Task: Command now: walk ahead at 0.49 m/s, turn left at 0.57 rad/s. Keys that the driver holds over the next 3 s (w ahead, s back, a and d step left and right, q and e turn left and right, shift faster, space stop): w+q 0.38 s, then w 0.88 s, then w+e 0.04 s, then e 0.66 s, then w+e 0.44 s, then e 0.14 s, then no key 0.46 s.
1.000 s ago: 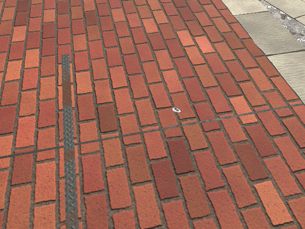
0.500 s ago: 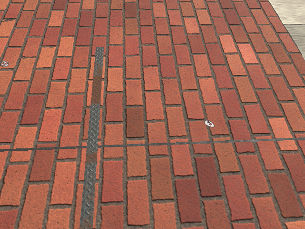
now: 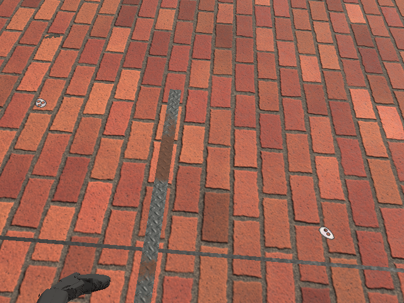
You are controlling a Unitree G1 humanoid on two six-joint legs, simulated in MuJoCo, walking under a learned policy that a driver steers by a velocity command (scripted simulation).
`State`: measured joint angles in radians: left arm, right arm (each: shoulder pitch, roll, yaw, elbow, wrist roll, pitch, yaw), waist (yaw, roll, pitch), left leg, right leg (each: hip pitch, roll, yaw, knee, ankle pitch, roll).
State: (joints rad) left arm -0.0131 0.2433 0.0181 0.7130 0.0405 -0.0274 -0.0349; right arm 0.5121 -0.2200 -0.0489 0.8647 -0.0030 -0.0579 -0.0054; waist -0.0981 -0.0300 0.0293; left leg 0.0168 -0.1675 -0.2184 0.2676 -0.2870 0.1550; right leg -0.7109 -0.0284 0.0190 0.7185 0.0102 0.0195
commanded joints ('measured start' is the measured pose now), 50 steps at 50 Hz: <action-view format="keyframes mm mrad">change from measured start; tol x32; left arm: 1 -189 66 4 -128 -12 -24 0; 7 414 235 58 -18 5 -59 70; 34 573 10 -4 124 -56 -50 21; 50 91 36 19 40 -13 -6 -3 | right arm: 1 90 -149 -35 -21 -9 -5 -16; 28 -558 -64 30 -238 -39 25 71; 34 -57 -284 -41 -83 -73 -4 15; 50 -69 -129 -7 61 -6 -41 14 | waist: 1 -17 105 32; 8 148 -256 -431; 13 85 -14 -27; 29 145 -50 47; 34 -13 263 -371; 50 68 89 64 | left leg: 1 48 263 -194 34 710 9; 6 -153 180 -165 466 892 -66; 8 -566 -10 37 1008 -327 -93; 9 -638 98 66 1046 -190 -76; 29 -557 167 302 327 148 -49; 32 -180 92 323 195 118 17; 34 425 601 -371 142 95 217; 40 -122 377 16 -66 385 72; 50 -87 332 148 -153 444 54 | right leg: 1 -13 56 -35 -92 -2 -20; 6 717 35 37 -259 -53 -123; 8 1149 -456 707 -301 -189 -331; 14 569 -227 229 -517 -96 -203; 31 785 -222 -126 -311 625 -156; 33 521 -166 -172 122 303 -119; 34 104 11 -185 505 -504 -70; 50 74 -71 -72 18 -9 -33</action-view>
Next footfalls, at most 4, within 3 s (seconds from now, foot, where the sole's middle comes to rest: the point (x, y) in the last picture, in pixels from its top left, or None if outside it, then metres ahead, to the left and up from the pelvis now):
0.14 right None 0.27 -0.10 -0.78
0.66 left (130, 302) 0.48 0.17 -0.78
1.18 right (150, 204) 0.83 0.10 -0.78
1.68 left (97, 179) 0.95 0.31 -0.78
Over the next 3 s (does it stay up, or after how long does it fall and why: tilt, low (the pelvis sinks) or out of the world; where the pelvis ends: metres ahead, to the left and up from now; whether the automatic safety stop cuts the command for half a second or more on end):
stays up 1.06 0.12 -0.01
